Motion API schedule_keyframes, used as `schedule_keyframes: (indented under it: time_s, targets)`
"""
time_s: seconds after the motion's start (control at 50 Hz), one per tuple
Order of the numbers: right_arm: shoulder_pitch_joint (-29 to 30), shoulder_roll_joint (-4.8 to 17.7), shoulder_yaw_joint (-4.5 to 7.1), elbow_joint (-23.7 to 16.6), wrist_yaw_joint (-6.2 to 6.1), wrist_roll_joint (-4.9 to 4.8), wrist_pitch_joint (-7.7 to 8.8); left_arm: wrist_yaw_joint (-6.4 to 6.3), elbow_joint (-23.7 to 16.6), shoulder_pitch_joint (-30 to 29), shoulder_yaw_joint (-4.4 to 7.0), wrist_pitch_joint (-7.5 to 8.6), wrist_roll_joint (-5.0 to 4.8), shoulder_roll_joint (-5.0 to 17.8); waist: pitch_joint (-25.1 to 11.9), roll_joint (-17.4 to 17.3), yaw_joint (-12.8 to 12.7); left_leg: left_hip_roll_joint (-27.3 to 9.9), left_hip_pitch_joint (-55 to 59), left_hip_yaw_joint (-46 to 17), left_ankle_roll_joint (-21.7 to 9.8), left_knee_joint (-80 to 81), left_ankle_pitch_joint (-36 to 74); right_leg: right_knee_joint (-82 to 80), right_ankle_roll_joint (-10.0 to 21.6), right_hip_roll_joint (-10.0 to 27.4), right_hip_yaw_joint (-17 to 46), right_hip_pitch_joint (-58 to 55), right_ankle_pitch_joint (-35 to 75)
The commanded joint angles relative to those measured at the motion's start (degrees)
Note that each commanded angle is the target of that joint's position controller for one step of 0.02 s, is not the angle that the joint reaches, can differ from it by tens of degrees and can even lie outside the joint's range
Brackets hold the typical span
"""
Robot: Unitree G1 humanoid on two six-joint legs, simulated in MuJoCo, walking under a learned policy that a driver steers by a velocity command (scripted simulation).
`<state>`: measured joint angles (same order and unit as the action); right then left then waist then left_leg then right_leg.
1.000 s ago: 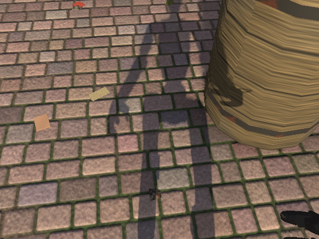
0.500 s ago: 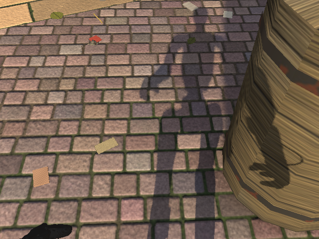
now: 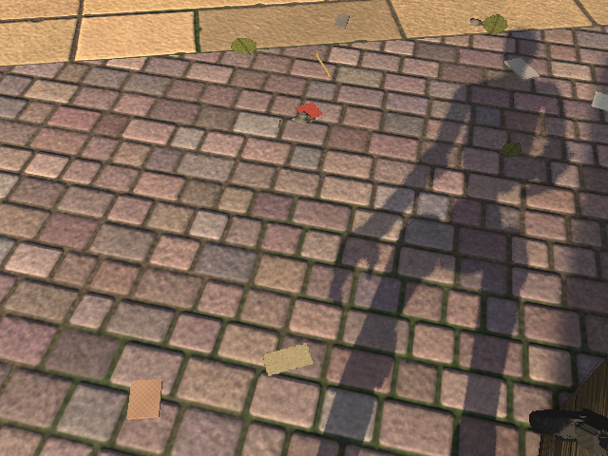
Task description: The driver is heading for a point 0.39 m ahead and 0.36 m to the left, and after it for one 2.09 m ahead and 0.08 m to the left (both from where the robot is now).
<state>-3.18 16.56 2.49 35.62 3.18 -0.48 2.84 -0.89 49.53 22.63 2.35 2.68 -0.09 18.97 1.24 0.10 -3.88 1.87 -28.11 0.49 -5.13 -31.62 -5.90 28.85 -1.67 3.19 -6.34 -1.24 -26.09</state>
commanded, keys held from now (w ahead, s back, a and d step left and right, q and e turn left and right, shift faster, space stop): w+q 0.48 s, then w+e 0.52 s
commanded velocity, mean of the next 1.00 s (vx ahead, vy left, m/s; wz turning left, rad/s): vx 0.50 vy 0.00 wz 0.19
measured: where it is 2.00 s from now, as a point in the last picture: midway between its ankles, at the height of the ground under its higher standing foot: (312, 232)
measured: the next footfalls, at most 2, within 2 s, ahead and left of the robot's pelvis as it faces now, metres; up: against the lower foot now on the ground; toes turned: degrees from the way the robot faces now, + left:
right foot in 0.48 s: +0.47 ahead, -0.06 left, +0.00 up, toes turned +19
left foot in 0.92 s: +0.62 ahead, +0.25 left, +0.00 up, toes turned +7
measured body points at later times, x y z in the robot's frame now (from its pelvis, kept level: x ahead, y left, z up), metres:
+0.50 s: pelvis +0.30 +0.01 +0.00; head +0.32 +0.02 +0.45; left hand +0.48 +0.30 -0.05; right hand +0.36 -0.28 -0.11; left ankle +0.12 +0.09 -0.71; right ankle +0.44 -0.07 -0.72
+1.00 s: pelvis +0.54 +0.11 +0.01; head +0.56 +0.13 +0.46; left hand +0.50 +0.40 -0.12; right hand +0.80 -0.09 -0.05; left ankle +0.58 +0.24 -0.72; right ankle +0.45 -0.05 -0.67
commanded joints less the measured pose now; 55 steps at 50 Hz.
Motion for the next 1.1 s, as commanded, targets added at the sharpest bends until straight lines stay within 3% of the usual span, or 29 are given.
schedule_keyframes:
  time_s: [0.02,0.04,0.06,0.08,0.1,0.14,0.22,0.28,0.38,0.44,0.46,0.48,0.5,0.52,0.54,0.58,0.6,0.66,0.74,0.84,0.88,0.92,0.94,0.96,0.98,1.0,1.04,1.06,1.1]
  targets:
    - [-20.97,16.21,5.22,0.33,-1.24,-1.16,-0.41,0.63,-7.07,3.86,-0.83,3.21,0.73,1.84,-22.13,-18.42,7.53,-20.28,52.56,-46.41,-18.08,11.10,-11.95,45.75,0.91,-5.48,6.20,41.59,-6.40]
    - [-19.81,11.59,4.04,0.22,-1.22,-1.32,0.03,1.34,-7.40,-1.46,0.95,4.59,-1.08,8.77,-16.93,-10.27,9.57,-19.07,47.76,-43.85,-15.11,14.35,-18.14,49.05,1.82,-1.92,12.40,47.31,-3.56]
    - [-17.27,10.06,3.56,-0.18,-1.45,-0.64,0.50,1.61,-9.03,-6.54,1.12,5.32,-2.04,9.02,-10.03,-7.16,9.15,-16.77,40.24,-36.18,-12.86,14.92,-15.15,47.14,2.74,0.12,11.54,48.16,1.83]
    - [-14.25,9.18,3.13,-0.70,-1.43,-0.05,0.87,1.33,-9.10,-8.18,1.00,5.46,-1.03,7.90,-6.06,-1.29,6.92,-14.56,32.08,-31.17,-11.42,15.84,-8.51,42.75,2.47,2.05,11.58,45.36,5.82]
    - [-12.09,8.04,2.76,-1.21,-1.53,0.29,0.86,0.95,-9.67,-9.14,1.37,5.26,0.21,7.73,-4.40,-0.93,5.56,-12.82,27.17,-27.67,-11.00,16.87,-2.80,38.06,1.75,3.36,11.69,42.69,8.34]
    - [-10.48,7.51,2.62,-1.71,-2.02,0.62,0.88,1.03,-10.18,-8.42,1.57,4.36,0.82,6.98,-3.33,-3.76,3.30,-11.02,21.40,-25.06,-11.73,18.72,4.85,34.60,0.24,3.97,11.75,38.88,9.88]
    - [-13.89,9.04,3.10,0.48,-3.49,0.23,1.20,0.89,-11.74,-14.84,1.28,3.13,1.38,4.36,-0.92,-2.01,4.89,-8.73,16.43,-19.08,-10.87,19.48,14.32,22.37,-2.31,2.38,9.76,39.48,18.62]
    - [-16.58,9.14,3.18,2.66,-4.21,-0.46,0.88,1.32,-13.29,-21.20,0.61,3.47,0.91,2.11,-0.23,-2.87,6.95,-5.40,13.25,-16.48,-7.71,18.59,10.64,9.27,-2.29,-0.87,9.27,33.69,29.18]
    - [-21.00,9.38,3.40,5.63,-4.53,-1.19,0.54,2.06,-15.72,-27.03,1.18,4.15,0.39,3.95,0.90,-4.20,8.71,-7.81,18.28,-22.62,-5.99,14.77,4.99,-0.51,-0.70,-3.39,11.11,30.07,31.16]
    - [-20.42,9.21,3.86,6.15,-4.80,-0.98,-0.43,1.88,-14.98,-22.68,2.29,4.74,0.03,6.07,-0.82,-6.87,6.00,-9.45,23.86,-25.87,-4.50,8.48,12.16,-2.91,1.97,-3.47,11.31,24.86,24.16]
    - [-19.53,8.09,3.54,5.66,-4.45,-1.05,-0.38,1.27,-13.77,-16.95,3.23,5.01,0.12,7.77,-4.54,-6.93,2.94,-6.95,23.17,-24.72,-3.03,3.22,16.54,-5.26,3.92,-3.02,10.69,15.76,25.81]
    - [-18.61,5.43,2.49,4.47,-4.01,-0.40,-0.26,0.70,-13.04,-8.89,3.96,5.12,0.87,10.07,-12.94,-4.08,-0.88,-4.10,17.66,-21.55,-1.33,-9.30,10.95,-2.38,7.07,4.18,16.13,0.40,25.93]
    - [-27.97,1.48,1.31,4.93,-3.98,-1.51,0.33,0.62,-10.71,-1.07,5.13,4.26,1.13,13.74,-23.07,11.41,0.79,4.27,-1.23,-13.49,3.38,-29.20,-12.20,-3.03,17.11,17.65,38.63,-21.89,17.23]
    - [-29.16,4.28,1.26,5.79,-4.21,-1.81,0.84,1.30,-8.87,1.46,4.54,3.52,-0.51,10.24,-22.98,14.94,0.35,2.56,-9.76,-13.05,4.08,-37.78,-27.72,-8.61,18.29,21.15,52.20,-22.03,3.53]
    - [-22.62,8.85,2.31,5.26,-4.15,-1.78,0.86,1.30,-9.89,-1.60,3.30,3.31,-0.56,6.01,-12.92,8.78,-1.01,0.15,-13.66,-13.29,4.10,-41.38,-23.42,-11.02,16.14,17.86,45.94,-13.99,-2.48]
    - [-13.21,8.23,2.23,2.48,-4.15,-0.06,1.28,1.55,-10.05,-7.59,2.51,2.41,0.37,4.76,-1.49,2.46,0.80,-3.12,-13.20,-8.02,4.38,-37.72,-16.60,-14.69,14.70,12.61,34.44,1.44,7.66]
    - [-13.07,7.14,2.22,2.02,-3.95,0.09,1.56,1.56,-10.07,-8.71,2.27,2.39,0.88,4.42,-0.30,4.29,2.72,-5.00,-11.07,-7.34,4.34,-34.90,-14.21,-15.71,14.85,11.08,31.82,5.49,12.77]
    - [-12.12,4.16,1.39,1.78,-3.96,0.48,2.03,1.55,-10.06,-8.24,2.30,2.47,-0.24,4.44,-0.86,5.69,3.75,-6.00,-8.44,-4.83,5.05,-24.20,-13.45,-18.08,15.15,7.98,27.21,8.12,19.46]
    - [-4.31,2.11,0.02,-0.03,-3.06,0.22,3.28,0.96,-8.98,-5.96,3.63,1.52,-0.78,8.22,-0.65,5.48,2.01,-4.49,-1.45,-3.35,6.87,-7.33,-1.78,-18.11,14.39,6.26,21.68,13.48,26.58]
    - [2.24,4.85,0.80,-1.56,-1.97,-0.70,3.84,0.66,-7.45,-1.14,3.78,0.64,-1.89,8.23,-0.93,5.83,0.88,-2.22,6.72,-4.83,6.97,1.99,6.31,-14.70,11.78,6.55,24.13,13.78,20.36]
    - [0.33,6.11,1.50,-1.17,-2.17,-0.77,3.99,0.49,-7.34,-1.09,3.81,0.42,-1.86,8.11,-1.23,5.89,3.07,-2.59,12.55,-4.73,5.66,4.56,4.71,-11.54,10.02,6.47,25.53,14.48,17.75]
    - [-8.46,8.82,2.96,0.49,-3.07,-0.09,3.99,0.60,-7.59,-1.08,2.72,0.55,-1.27,4.72,-5.07,4.15,7.98,-6.22,25.98,-6.30,2.88,6.49,0.06,-0.47,6.92,1.93,22.86,18.91,17.50]
    - [-17.49,13.08,4.00,1.42,-3.50,1.08,3.67,0.53,-8.88,0.38,1.23,0.72,0.28,-0.08,-14.18,-6.20,10.61,-18.53,40.56,-18.20,-0.68,6.05,-1.58,18.66,4.31,-2.82,16.49,27.07,3.49]
    - [-19.10,15.98,4.76,2.93,-2.76,1.21,2.65,0.31,-11.50,5.22,0.94,1.32,-2.06,-0.38,-17.83,-23.21,7.62,-27.45,46.71,-41.32,-8.03,13.21,-18.35,33.69,2.93,-5.43,11.91,42.37,-8.61]
    - [-16.33,10.65,3.57,2.26,-2.39,0.43,2.74,-0.09,-9.89,3.20,2.46,1.02,-2.73,5.19,-11.22,-14.24,8.35,-24.94,41.24,-39.86,-7.07,15.86,-25.65,40.26,2.36,-1.88,14.58,46.40,-4.88]
    - [-13.93,7.68,2.67,2.15,-2.38,0.18,2.83,0.00,-10.32,-1.06,3.08,0.59,-2.57,6.59,-5.94,-10.39,8.34,-22.48,36.19,-30.79,-5.24,16.03,-21.16,41.36,2.31,-0.48,13.89,47.31,-0.08]
    - [-9.51,4.23,1.65,2.84,-2.32,1.16,2.74,0.35,-10.25,-3.21,3.05,-0.27,-1.54,4.53,-1.49,-6.64,6.07,-17.44,28.30,-19.17,-4.01,18.14,-7.78,38.05,1.59,1.98,13.00,44.37,6.36]
    - [-8.65,4.57,1.76,3.32,-2.51,1.49,2.86,0.77,-10.72,-3.25,2.92,-0.59,-1.67,3.34,-0.69,-8.67,4.89,-16.98,25.31,-15.74,-4.14,19.36,-3.80,37.11,1.27,3.18,12.63,42.11,8.08]
    - [-8.50,4.71,2.14,4.26,-2.73,1.26,3.40,1.27,-11.58,-4.79,2.62,-1.07,-1.63,1.61,-0.28,-7.43,4.53,-16.53,23.62,-10.85,-4.99,21.25,2.48,35.51,0.60,3.61,11.74,41.44,10.79]
Keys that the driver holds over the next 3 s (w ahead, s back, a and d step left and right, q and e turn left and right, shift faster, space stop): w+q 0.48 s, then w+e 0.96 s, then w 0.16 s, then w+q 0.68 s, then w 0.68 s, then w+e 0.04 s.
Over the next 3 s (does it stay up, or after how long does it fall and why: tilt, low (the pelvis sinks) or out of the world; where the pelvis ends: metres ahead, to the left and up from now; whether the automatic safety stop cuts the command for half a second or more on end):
stays up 1.67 0.11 0.00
